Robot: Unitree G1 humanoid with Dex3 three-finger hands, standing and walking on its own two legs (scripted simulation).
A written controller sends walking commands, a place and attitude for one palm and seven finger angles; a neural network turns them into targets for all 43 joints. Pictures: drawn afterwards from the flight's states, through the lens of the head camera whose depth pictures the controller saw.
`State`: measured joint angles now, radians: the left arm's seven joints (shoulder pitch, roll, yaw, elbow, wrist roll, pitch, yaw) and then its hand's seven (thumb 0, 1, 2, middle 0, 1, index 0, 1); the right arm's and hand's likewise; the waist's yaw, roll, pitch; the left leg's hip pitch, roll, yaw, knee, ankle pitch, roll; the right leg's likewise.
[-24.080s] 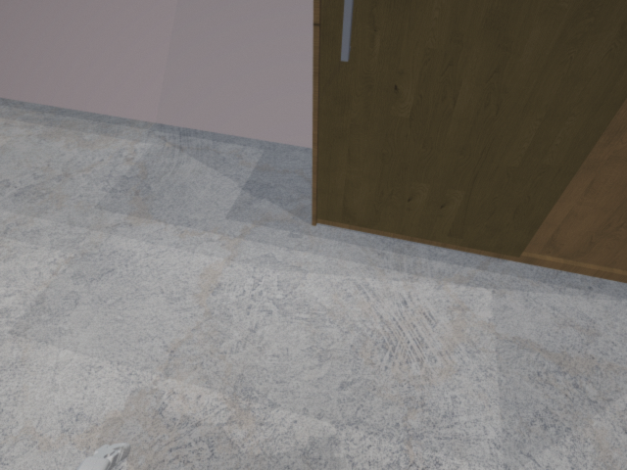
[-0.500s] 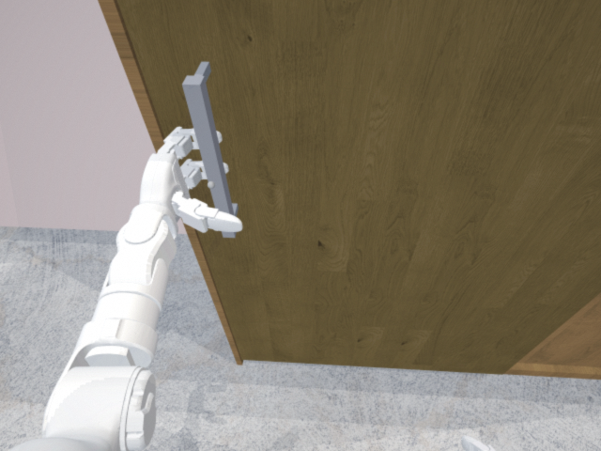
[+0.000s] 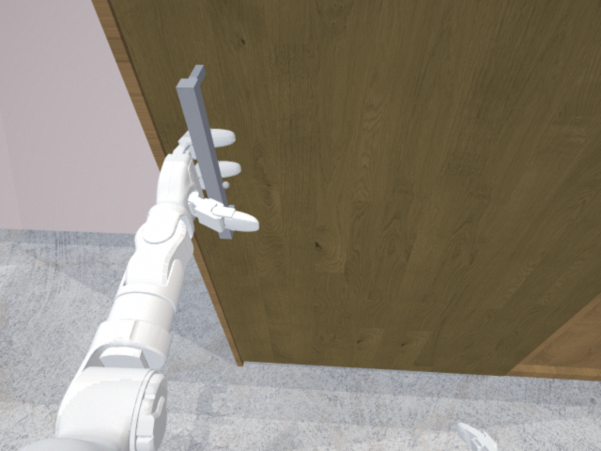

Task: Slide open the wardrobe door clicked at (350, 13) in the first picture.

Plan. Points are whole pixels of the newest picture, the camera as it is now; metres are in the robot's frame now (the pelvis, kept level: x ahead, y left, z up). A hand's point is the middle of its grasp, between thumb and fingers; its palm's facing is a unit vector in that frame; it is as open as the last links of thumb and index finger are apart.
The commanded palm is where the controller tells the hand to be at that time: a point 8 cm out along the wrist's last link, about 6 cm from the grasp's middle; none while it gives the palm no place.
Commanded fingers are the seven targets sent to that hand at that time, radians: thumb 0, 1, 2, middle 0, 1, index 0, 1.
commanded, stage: slide the fingers in behind the handle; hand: left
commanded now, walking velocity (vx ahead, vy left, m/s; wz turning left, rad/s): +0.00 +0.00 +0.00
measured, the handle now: (214, 163) +0.48 +0.13 +0.14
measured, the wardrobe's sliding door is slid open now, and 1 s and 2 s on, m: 0.00 0.00 0.00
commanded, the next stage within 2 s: grip the handle and tug to test in 0.40 s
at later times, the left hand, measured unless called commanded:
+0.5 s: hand (226, 184) +0.43 +0.11 +0.14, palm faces -0.04 -1.00 +0.00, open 14.0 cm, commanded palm +0.40 +0.16 +0.15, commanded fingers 0.00 -0.45 0.32 -0.31 -1.21 -0.31 -1.21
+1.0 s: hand (223, 185) +0.42 +0.11 +0.15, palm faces -0.03 -1.00 +0.00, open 8.6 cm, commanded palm +0.39 +0.16 +0.15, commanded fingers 0.00 0.71 0.82 -0.43 -1.37 -0.43 -1.37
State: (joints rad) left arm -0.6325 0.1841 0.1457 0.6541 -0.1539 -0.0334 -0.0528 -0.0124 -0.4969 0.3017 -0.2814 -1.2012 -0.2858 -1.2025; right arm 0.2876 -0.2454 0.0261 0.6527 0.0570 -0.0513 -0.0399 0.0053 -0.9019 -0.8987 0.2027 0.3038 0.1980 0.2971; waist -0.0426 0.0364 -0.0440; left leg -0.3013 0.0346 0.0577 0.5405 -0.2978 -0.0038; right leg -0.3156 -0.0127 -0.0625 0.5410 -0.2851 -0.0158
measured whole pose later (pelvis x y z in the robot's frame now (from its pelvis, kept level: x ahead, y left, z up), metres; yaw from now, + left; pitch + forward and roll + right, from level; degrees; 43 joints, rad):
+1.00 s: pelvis +0.00 +0.01 +0.00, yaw +0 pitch +3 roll +0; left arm -0.60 0.17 0.13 0.62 -0.15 -0.04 -0.03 0.00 0.27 0.63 -0.36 -1.31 -0.35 -1.31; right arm 0.29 -0.24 0.02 0.66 0.06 -0.05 -0.03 0.01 -0.90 -0.90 0.20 0.30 0.20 0.30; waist -0.04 0.03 -0.05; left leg -0.28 0.03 0.07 0.53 -0.30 0.00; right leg -0.30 -0.02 -0.05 0.52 -0.28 -0.01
